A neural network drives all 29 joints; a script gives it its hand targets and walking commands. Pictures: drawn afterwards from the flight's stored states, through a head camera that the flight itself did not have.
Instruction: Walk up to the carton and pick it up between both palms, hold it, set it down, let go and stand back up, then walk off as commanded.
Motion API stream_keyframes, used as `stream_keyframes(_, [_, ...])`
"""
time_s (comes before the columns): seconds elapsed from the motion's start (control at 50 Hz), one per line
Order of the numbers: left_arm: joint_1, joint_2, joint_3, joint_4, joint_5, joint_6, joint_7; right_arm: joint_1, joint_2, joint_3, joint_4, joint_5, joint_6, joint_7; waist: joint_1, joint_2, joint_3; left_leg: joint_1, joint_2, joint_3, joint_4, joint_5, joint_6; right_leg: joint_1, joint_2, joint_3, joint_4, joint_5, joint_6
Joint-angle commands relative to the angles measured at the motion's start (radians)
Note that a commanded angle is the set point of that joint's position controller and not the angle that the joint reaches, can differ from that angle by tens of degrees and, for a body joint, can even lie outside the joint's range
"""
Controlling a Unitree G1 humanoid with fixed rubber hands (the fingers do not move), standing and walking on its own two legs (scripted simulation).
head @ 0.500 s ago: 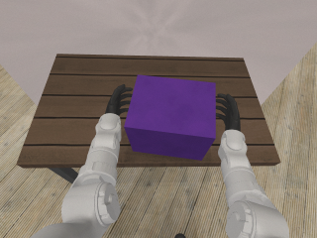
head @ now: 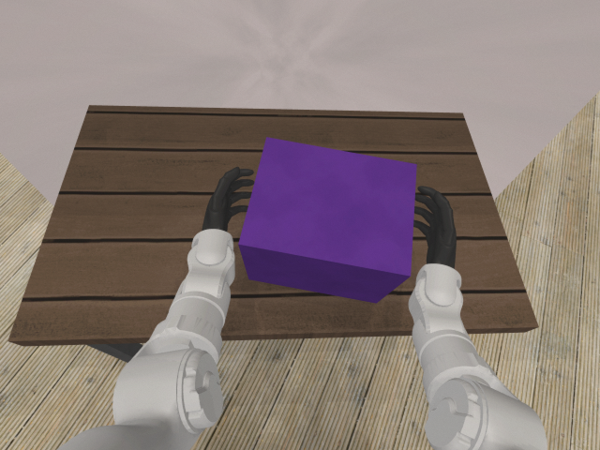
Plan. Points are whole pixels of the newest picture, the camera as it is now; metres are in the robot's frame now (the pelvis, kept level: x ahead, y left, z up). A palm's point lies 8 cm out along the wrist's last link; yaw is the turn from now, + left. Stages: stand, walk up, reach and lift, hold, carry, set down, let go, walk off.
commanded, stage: set down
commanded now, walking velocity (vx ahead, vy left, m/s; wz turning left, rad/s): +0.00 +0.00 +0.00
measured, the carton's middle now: (325, 226) +0.44 -0.04 -0.05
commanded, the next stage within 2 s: none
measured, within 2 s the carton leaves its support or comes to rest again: rests again in 1.14 s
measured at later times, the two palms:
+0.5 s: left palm (211, 247) +0.39 +0.14 -0.03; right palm (425, 263) +0.36 -0.17 -0.01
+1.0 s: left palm (209, 254) +0.38 +0.14 -0.02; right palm (429, 281) +0.33 -0.17 -0.01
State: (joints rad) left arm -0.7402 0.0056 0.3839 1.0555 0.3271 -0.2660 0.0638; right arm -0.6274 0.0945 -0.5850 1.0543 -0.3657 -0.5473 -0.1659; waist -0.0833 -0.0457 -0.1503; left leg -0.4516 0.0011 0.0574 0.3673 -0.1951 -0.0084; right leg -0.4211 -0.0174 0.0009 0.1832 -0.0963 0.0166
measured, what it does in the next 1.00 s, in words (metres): stands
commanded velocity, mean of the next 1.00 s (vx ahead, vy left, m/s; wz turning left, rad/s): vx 0.00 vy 0.00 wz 0.00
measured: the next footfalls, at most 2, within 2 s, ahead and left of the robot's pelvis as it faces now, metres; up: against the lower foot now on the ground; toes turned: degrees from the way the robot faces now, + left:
none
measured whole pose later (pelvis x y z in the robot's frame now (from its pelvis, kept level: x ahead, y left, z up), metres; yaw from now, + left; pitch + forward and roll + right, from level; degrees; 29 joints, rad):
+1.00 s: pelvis -0.04 +0.01 +0.00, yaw +1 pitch +18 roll -1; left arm -0.84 0.06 0.44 1.27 0.33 -0.37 0.08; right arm -0.72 0.09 -0.72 1.15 -0.45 -0.49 -0.13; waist -0.08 -0.05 -0.06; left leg -0.45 0.00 0.05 0.35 -0.21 0.02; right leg -0.44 -0.02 0.00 0.22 -0.08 0.02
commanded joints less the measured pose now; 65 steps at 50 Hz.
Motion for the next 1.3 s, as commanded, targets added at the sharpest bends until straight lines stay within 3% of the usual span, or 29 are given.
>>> stream_keyframes(0.0, [-0.471,-0.510,-0.230,0.130,0.091,-0.070,-0.143,-0.494,0.513,0.287,0.230,-0.165,-0.029,0.185,-0.002,0.159,-0.415,0.416,0.084,-0.050,0.069,0.999,-0.073,0.270,0.016,-0.123,0.192,0.589,0.020])
stream_keyframes(0.02, [-0.439,-0.491,-0.208,0.146,0.090,-0.046,-0.140,-0.472,0.484,0.276,0.275,-0.134,-0.019,0.195,0.051,0.172,-0.356,0.501,0.109,-0.006,0.111,1.123,-0.104,0.178,0.025,-0.110,0.043,0.463,-0.075])
stream_keyframes(0.04, [-0.414,-0.485,-0.189,0.166,0.096,-0.026,-0.145,-0.459,0.467,0.263,0.282,-0.117,-0.013,0.194,0.060,0.156,-0.293,0.480,0.104,0.017,0.120,1.104,-0.115,0.189,0.023,-0.099,-0.011,0.466,-0.112])
stream_keyframes(0.06, [-0.400,-0.471,-0.175,0.192,0.104,-0.016,-0.154,-0.442,0.459,0.246,0.278,-0.118,-0.006,0.193,0.054,0.133,-0.256,0.405,0.094,0.026,0.105,1.031,-0.111,0.239,0.018,-0.091,-0.006,0.502,-0.118])
stream_keyframes(0.08, [-0.405,-0.467,-0.172,0.208,0.107,-0.017,-0.161,-0.436,0.483,0.249,0.248,-0.129,-0.011,0.186,0.047,0.097,-0.246,0.250,0.069,0.035,0.077,0.903,-0.089,0.355,-0.006,-0.066,0.040,0.615,-0.102])
stream_keyframes(0.12, [-0.457,-0.473,-0.190,0.221,0.103,-0.050,-0.174,-0.436,0.558,0.259,0.167,-0.171,-0.032,0.163,0.015,0.023,-0.311,-0.095,0.008,0.028,-0.042,0.515,-0.010,0.621,-0.069,-0.028,0.206,0.880,-0.020])
stream_keyframes(0.14, [-0.494,-0.483,-0.201,0.207,0.099,-0.074,-0.178,-0.448,0.581,0.258,0.143,-0.192,-0.042,0.155,-0.010,0.023,-0.369,-0.144,0.005,0.007,-0.097,0.424,0.017,0.663,-0.089,-0.027,0.260,0.939,0.021])
stream_keyframes(0.16, [-0.525,-0.491,-0.221,0.186,0.092,-0.098,-0.173,-0.483,0.585,0.255,0.132,-0.206,-0.059,0.154,-0.024,0.036,-0.451,-0.114,0.014,0.001,-0.087,0.485,0.006,0.637,-0.080,-0.036,0.258,0.915,0.028])
stream_keyframes(0.2, [-0.554,-0.512,-0.262,0.132,0.076,-0.147,-0.150,-0.505,0.563,0.232,0.144,-0.216,-0.085,0.161,-0.035,0.105,-0.613,0.103,0.029,-0.005,0.025,0.735,-0.056,0.434,-0.015,-0.087,0.233,0.751,0.009])
stream_keyframes(0.22, [-0.540,-0.514,-0.261,0.122,0.079,-0.160,-0.138,-0.495,0.525,0.216,0.172,-0.206,-0.089,0.169,-0.025,0.154,-0.648,0.286,0.050,-0.019,0.088,0.904,-0.090,0.273,0.024,-0.117,0.197,0.642,-0.011])
stream_keyframes(0.24, [-0.517,-0.514,-0.254,0.127,0.082,-0.164,-0.128,-0.484,0.501,0.198,0.192,-0.190,-0.093,0.176,0.000,0.177,-0.663,0.381,0.067,-0.010,0.139,1.018,-0.123,0.178,0.044,-0.125,0.125,0.568,-0.056])
stream_keyframes(0.26, [-0.497,-0.504,-0.239,0.148,0.086,-0.163,-0.124,-0.463,0.493,0.187,0.201,-0.184,-0.091,0.178,0.024,0.168,-0.640,0.356,0.064,0.010,0.154,1.015,-0.131,0.174,0.043,-0.116,0.081,0.572,-0.090])
stream_keyframes(0.28, [-0.484,-0.493,-0.232,0.168,0.092,-0.162,-0.124,-0.442,0.496,0.183,0.197,-0.183,-0.086,0.176,0.021,0.152,-0.600,0.271,0.047,0.023,0.140,0.944,-0.122,0.239,0.031,-0.103,0.089,0.630,-0.095])
stream_keyframes(0.3, [-0.493,-0.483,-0.222,0.191,0.095,-0.164,-0.130,-0.433,0.514,0.180,0.185,-0.195,-0.079,0.171,0.013,0.120,-0.562,0.124,0.020,0.032,0.105,0.796,-0.095,0.351,0.006,-0.083,0.132,0.727,-0.081])
stream_keyframes(0.34, [-0.517,-0.476,-0.202,0.231,0.098,-0.177,-0.149,-0.443,0.561,0.187,0.145,-0.224,-0.065,0.160,-0.007,0.067,-0.515,-0.127,-0.023,0.028,0.009,0.494,-0.027,0.559,-0.040,-0.057,0.266,0.899,-0.012])
stream_keyframes(0.38, [-0.535,-0.464,-0.178,0.244,0.107,-0.183,-0.160,-0.465,0.563,0.182,0.149,-0.238,-0.058,0.162,-0.019,0.048,-0.502,-0.153,-0.020,0.017,-0.016,0.437,-0.019,0.587,-0.045,-0.062,0.283,0.904,0.011])
stream_keyframes(0.46, [-0.565,-0.440,-0.154,0.213,0.103,-0.183,-0.161,-0.499,0.512,0.147,0.179,-0.211,-0.027,0.174,-0.019,0.110,-0.497,0.153,0.014,0.005,0.057,0.619,-0.069,0.357,0.017,-0.111,0.195,0.619,-0.012])
stream_keyframes(0.5, [-0.582,-0.433,-0.151,0.205,0.102,-0.182,-0.156,-0.506,0.501,0.127,0.185,-0.208,-0.018,0.175,-0.017,0.134,-0.486,0.197,0.019,0.008,0.084,0.647,-0.080,0.295,0.025,-0.114,0.173,0.549,-0.028])
stream_keyframes(0.6, [-0.620,-0.423,-0.141,0.212,0.098,-0.177,-0.146,-0.553,0.471,0.082,0.153,-0.216,-0.003,0.183,-0.023,0.159,-0.501,0.211,0.028,-0.001,0.098,0.634,-0.085,0.231,0.033,-0.118,0.160,0.445,-0.037])
stream_keyframes(0.72, [-0.648,-0.397,-0.122,0.220,0.086,-0.173,-0.132,-0.580,0.445,0.036,0.126,-0.229,0.026,0.193,-0.031,0.162,-0.486,0.179,0.032,-0.002,0.080,0.515,-0.079,0.194,0.033,-0.118,0.157,0.337,-0.042])
stream_keyframes(0.86, [-0.659,-0.383,-0.097,0.234,0.080,-0.162,-0.124,-0.594,0.433,0.001,0.122,-0.246,0.051,0.201,-0.040,0.170,-0.477,0.185,0.044,-0.008,0.090,0.485,-0.078,0.132,0.033,-0.114,0.151,0.256,-0.045])
stream_keyframes(1.08, [-0.619,-0.390,-0.039,0.279,0.119,-0.158,-0.145,-0.569,0.492,-0.010,0.124,-0.278,0.057,0.205,-0.033,0.148,-0.450,0.124,0.037,0.002,0.093,0.453,-0.059,0.156,0.020,-0.102,0.171,0.299,-0.033])
stream_keyframes(1.28, [-0.588,-0.392,-0.035,0.275,0.129,-0.159,-0.145,-0.535,0.506,-0.010,0.163,-0.282,0.041,0.204,-0.032,0.159,-0.430,0.168,0.043,-0.005,0.118,0.531,-0.067,0.104,0.025,-0.103,0.164,0.294,-0.031])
